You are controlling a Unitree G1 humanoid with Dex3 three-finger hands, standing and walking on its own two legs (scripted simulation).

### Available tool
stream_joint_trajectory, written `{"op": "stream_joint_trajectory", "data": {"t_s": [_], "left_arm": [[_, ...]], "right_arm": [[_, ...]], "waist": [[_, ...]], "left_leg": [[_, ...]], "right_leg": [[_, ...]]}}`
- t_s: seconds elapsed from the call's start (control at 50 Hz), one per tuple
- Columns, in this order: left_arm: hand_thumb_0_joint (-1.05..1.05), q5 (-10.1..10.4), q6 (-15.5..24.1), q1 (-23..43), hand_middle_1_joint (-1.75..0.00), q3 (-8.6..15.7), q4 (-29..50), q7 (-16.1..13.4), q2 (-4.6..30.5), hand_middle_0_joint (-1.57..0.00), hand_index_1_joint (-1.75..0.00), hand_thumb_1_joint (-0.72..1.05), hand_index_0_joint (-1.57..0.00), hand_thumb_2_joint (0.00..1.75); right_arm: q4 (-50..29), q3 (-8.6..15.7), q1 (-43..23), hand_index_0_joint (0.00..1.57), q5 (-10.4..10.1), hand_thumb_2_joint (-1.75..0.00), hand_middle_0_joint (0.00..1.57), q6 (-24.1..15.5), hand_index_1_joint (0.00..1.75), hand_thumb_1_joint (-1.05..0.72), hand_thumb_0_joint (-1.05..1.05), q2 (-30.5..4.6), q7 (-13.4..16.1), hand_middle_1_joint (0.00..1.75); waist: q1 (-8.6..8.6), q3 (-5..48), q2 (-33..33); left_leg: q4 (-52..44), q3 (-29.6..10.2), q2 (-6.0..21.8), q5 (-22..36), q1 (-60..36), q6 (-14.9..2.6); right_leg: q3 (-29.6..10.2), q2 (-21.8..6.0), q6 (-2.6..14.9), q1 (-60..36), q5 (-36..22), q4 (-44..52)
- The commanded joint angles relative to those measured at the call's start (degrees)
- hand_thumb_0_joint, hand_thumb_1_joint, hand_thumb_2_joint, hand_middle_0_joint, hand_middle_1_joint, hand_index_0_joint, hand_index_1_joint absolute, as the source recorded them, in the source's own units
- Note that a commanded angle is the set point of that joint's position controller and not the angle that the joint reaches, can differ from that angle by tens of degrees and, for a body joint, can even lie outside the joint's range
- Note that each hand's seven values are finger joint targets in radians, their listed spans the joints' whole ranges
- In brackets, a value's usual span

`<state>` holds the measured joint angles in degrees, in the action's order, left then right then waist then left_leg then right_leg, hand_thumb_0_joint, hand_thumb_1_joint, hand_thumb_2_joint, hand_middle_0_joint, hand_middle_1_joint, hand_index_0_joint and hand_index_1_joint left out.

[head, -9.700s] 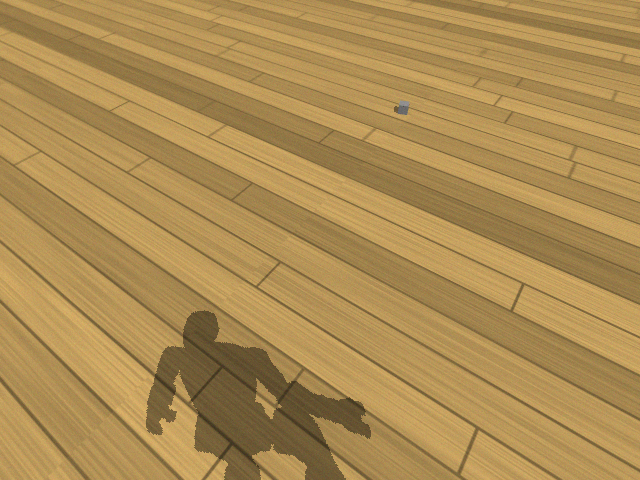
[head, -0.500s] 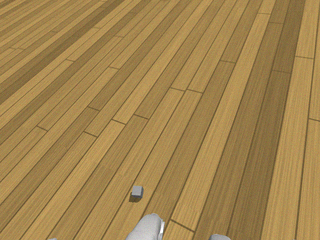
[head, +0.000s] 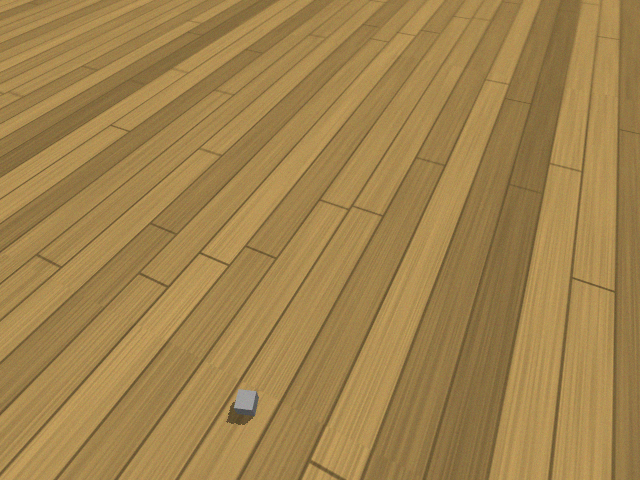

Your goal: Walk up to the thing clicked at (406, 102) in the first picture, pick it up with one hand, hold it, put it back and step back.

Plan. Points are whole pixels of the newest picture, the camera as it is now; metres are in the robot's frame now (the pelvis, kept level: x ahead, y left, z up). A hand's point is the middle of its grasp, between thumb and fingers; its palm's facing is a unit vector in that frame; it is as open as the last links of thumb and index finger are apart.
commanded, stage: stand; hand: left
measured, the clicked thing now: (246, 402) +0.45 +0.26 -0.74
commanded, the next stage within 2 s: none
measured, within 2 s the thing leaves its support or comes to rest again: neither
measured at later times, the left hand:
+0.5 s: hand out of the picture +0.11 +0.26 -0.13, palm faces -0.02 -0.94 -0.35, open 7.4 cm
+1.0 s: hand out of the picture +0.08 +0.26 -0.14, palm faces -0.03 -0.94 -0.34, open 7.4 cm
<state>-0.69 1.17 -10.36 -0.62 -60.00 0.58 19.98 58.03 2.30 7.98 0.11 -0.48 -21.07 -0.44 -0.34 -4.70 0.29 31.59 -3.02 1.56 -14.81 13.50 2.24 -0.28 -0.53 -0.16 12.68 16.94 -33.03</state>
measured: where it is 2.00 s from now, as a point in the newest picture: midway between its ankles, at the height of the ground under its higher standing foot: outside the picture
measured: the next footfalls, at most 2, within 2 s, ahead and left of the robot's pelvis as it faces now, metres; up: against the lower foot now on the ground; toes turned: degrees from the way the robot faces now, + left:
none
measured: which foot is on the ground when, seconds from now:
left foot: down 0.00-1.00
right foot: down 0.00-1.00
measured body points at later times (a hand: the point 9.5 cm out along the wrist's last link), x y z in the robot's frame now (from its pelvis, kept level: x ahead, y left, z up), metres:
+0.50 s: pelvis +0.01 +0.00 +0.02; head +0.01 +0.00 +0.46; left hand +0.11 +0.31 -0.11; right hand +0.08 -0.30 -0.12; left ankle +0.03 +0.15 -0.73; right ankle +0.01 -0.12 -0.73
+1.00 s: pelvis +0.01 +0.01 +0.02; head +0.02 +0.01 +0.47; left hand +0.08 +0.31 -0.12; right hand +0.09 -0.30 -0.12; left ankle +0.03 +0.15 -0.73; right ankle +0.01 -0.12 -0.73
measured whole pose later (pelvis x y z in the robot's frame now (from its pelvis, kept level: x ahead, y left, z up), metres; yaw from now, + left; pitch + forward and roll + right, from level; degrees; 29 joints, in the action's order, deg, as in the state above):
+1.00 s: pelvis +0.01 +0.01 +0.02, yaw -1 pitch -2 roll +0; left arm -0.1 0.5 -6.3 0.2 -65.7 0.9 20.5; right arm 66.3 0.2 4.8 0.6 -0.8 -20.2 -0.5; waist 0.2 -3.2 0.3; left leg 19.2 -1.8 1.9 -9.0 8.3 2.3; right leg -1.2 -0.6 -0.8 7.6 10.5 -20.1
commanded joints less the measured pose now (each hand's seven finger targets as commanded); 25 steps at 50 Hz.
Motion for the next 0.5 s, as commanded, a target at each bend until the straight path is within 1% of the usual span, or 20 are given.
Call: {"op": "stream_joint_trajectory", "data": {"t_s": [0.0, 0.02, 0.04, 0.06, 0.08, 0.1, 0.12, 0.14, 0.16, 0.2, 0.22, 0.24, 0.28, 0.32, 0.36, 0.48], "left_arm": [[0.0, 0.6, 2.0, 6.2, -0.3, 3.2, 3.3, -1.0, 13.7, -0.2, -0.3, 0.9, -0.2, 0.9], [0.0, 0.7, 2.1, 5.6, -0.3, 3.2, 2.7, -1.0, 13.6, -0.2, -0.3, 0.9, -0.2, 0.9], [0.0, 0.7, 2.2, 5.9, -0.3, 3.2, 2.2, -0.9, 13.0, -0.2, -0.3, 0.9, -0.2, 0.9], [0.0, 0.8, 2.2, 5.4, -0.3, 3.1, 1.8, -0.9, 12.8, -0.2, -0.3, 0.9, -0.2, 0.9], [0.0, 0.7, 2.2, 5.7, -0.3, 3.2, 1.3, -1.0, 13.0, -0.2, -0.3, 0.9, -0.2, 0.9], [0.0, 0.7, 2.1, 6.5, -0.3, 3.3, 1.1, -0.9, 13.2, -0.2, -0.3, 0.9, -0.2, 0.9], [0.0, 0.7, 1.9, 6.1, -0.3, 3.3, 0.8, -0.9, 13.0, -0.2, -0.3, 0.9, -0.2, 0.9], [0.0, 0.8, 1.8, 6.3, -0.3, 3.3, 0.3, -0.9, 13.0, -0.2, -0.3, 0.9, -0.2, 0.9], [0.0, 0.8, 1.8, 6.5, -0.3, 3.3, 0.2, -0.9, 13.1, -0.2, -0.3, 0.9, -0.2, 0.9], [0.0, 0.6, 1.7, 7.0, -0.3, 3.4, -0.3, -0.9, 13.2, -0.2, -0.3, 0.9, -0.2, 0.9], [0.0, 0.7, 1.6, 7.5, -0.3, 3.5, -0.4, -0.9, 13.2, -0.2, -0.3, 0.9, -0.2, 0.9], [0.0, 0.7, 1.5, 7.6, -0.3, 3.6, -0.6, -0.9, 13.3, -0.2, -0.3, 0.9, -0.2, 0.9], [0.0, 0.7, 1.4, 7.7, -0.3, 3.6, -1.2, -0.9, 13.3, -0.2, -0.3, 0.9, -0.2, 0.9], [0.0, 0.7, 1.3, 8.0, -0.3, 3.7, -1.5, -0.9, 13.3, -0.2, -0.3, 0.9, -0.2, 0.9], [0.0, 0.7, 1.3, 8.4, -0.3, 3.7, -1.7, -0.8, 13.3, -0.2, -0.3, 0.9, -0.2, 0.9], [0.0, 0.5, 1.1, 8.9, -0.3, 3.8, -1.7, -0.8, 13.2, -0.2, -0.3, 0.9, -0.2, 0.9]], "right_arm": [[-1.0, 1.8, -2.2, 0.2, 0.3, -0.9, 0.2, -1.6, 0.3, -0.9, 0.0, -10.5, -0.1, 0.3], [-0.4, 1.7, -2.5, 0.2, 0.1, -0.9, 0.2, -1.7, 0.3, -0.9, 0.0, -10.8, 0.0, 0.3], [-0.1, 1.5, -2.8, 0.2, 0.2, -0.9, 0.2, -1.8, 0.3, -0.9, 0.0, -11.1, 0.1, 0.3], [0.3, 1.3, -3.7, 0.2, 0.1, -0.9, 0.2, -1.7, 0.3, -0.9, 0.0, -10.9, 0.2, 0.3], [0.7, 1.3, -3.6, 0.2, -0.1, -0.9, 0.2, -1.6, 0.3, -0.9, 0.0, -11.1, 0.3, 0.3], [1.2, 1.2, -3.7, 0.2, 0.0, -0.9, 0.2, -1.7, 0.3, -0.9, 0.0, -11.3, 0.3, 0.3], [1.3, 1.1, -4.6, 0.2, 0.1, -0.9, 0.2, -1.7, 0.3, -0.9, 0.0, -11.4, 0.4, 0.3], [1.7, 1.0, -4.6, 0.2, 0.0, -0.9, 0.2, -1.8, 0.3, -0.9, 0.0, -11.5, 0.4, 0.3], [2.1, 0.8, -4.8, 0.2, 0.0, -0.9, 0.2, -1.8, 0.3, -0.9, 0.0, -11.3, 0.3, 0.3], [2.6, 0.9, -5.5, 0.2, 0.1, -0.9, 0.2, -1.8, 0.3, -0.9, 0.0, -11.5, 0.3, 0.3], [2.8, 0.8, -5.2, 0.2, 0.2, -0.9, 0.2, -1.7, 0.3, -0.9, 0.0, -11.7, 0.4, 0.3], [3.1, 0.7, -5.4, 0.2, 0.2, -0.9, 0.2, -1.7, 0.3, -0.9, 0.0, -11.5, 0.4, 0.3], [3.3, 0.6, -5.9, 0.2, 0.2, -0.9, 0.2, -1.8, 0.3, -0.9, 0.0, -11.4, 0.4, 0.3], [3.7, 0.5, -6.1, 0.2, 0.2, -0.9, 0.2, -1.8, 0.3, -0.9, 0.0, -11.4, 0.5, 0.3], [4.0, 0.4, -6.1, 0.2, 0.3, -0.9, 0.2, -1.8, 0.3, -0.9, 0.0, -11.5, 0.4, 0.3], [4.2, 0.5, -6.8, 0.2, 0.3, -0.9, 0.2, -1.9, 0.3, -0.9, 0.0, -11.7, 0.6, 0.3]], "waist": [[-1.17, 3.4, -2.9], [-0.72, 4.0, -3.3], [-0.72, 5.2, -2.5], [-0.11, 5.0, -2.8], [-0.35, 4.8, -3.3], [-0.41, 5.0, -2.8], [0.0, 5.7, -1.8], [-0.04, 4.9, -0.9], [0.08, 4.4, -1.5], [0.2, 4.9, -1.5], [0.08, 5.5, -1.1], [0.31, 5.2, -1.1], [0.33, 5.8, -0.4], [0.42, 5.5, -0.8], [0.4, 4.8, -0.3], [0.33, 7.2, 0.2]], "left_leg": [[-8.6, -4.6, 4.5, 4.0, -6.1, -4.22], [-8.8, -4.2, 4.4, 6.2, -5.9, -3.86], [-9.4, -3.9, 4.5, 8.0, -6.0, -3.74], [-9.7, -3.5, 4.3, 8.7, -6.0, -3.45], [-10.2, -3.3, 4.1, 7.5, -5.7, -3.29], [-11.1, -3.3, 4.5, 7.9, -6.2, -3.1], [-11.0, -3.2, 4.8, 9.4, -7.5, -3.1], [-11.9, -3.5, 4.9, 9.3, -7.0, -2.85], [-12.3, -3.3, 4.9, 8.9, -6.3, -2.67], [-12.6, -3.3, 5.1, 8.3, -6.6, -2.53], [-13.0, -3.3, 5.4, 9.4, -6.2, -2.68], [-13.5, -3.2, 5.2, 9.1, -5.4, -2.41], [-13.8, -3.2, 5.5, 10.0, -6.3, -2.45], [-14.3, -3.2, 5.4, 9.9, -6.4, -2.32], [-15.0, -3.3, 5.4, 8.0, -5.4, -2.35], [-14.5, -2.9, 5.9, 12.8, -7.6, -2.31]], "right_leg": [[-8.5, -6.1, 2.5, 2.5, -1.5, 14.4], [-8.4, -6.6, 2.51, 0.0, -5.5, 14.3], [-7.7, -6.3, 2.25, -1.9, -8.9, 13.7], [-7.8, -6.7, 2.23, -2.4, -10.5, 14.4], [-8.0, -6.8, 2.09, -2.7, -9.7, 15.4], [-7.7, -6.6, 2.07, -3.2, -9.8, 15.2], [-7.3, -6.6, 2.18, -3.5, -11.3, 15.1], [-7.1, -6.2, 1.87, -3.2, -10.8, 15.3], [-6.8, -6.4, 1.91, -3.7, -10.1, 15.7], [-6.6, -6.2, 1.63, -3.8, -9.2, 16.4], [-6.4, -6.2, 1.55, -5.1, -10.9, 16.0], [-6.2, -6.1, 1.48, -5.4, -10.3, 16.1], [-6.0, -6.1, 1.46, -5.7, -11.5, 15.8], [-5.9, -6.0, 1.39, -5.6, -11.1, 16.1], [-5.9, -5.9, 1.22, -5.3, -8.6, 16.7], [-5.6, -6.1, 1.33, -6.3, -13.2, 16.2]]}}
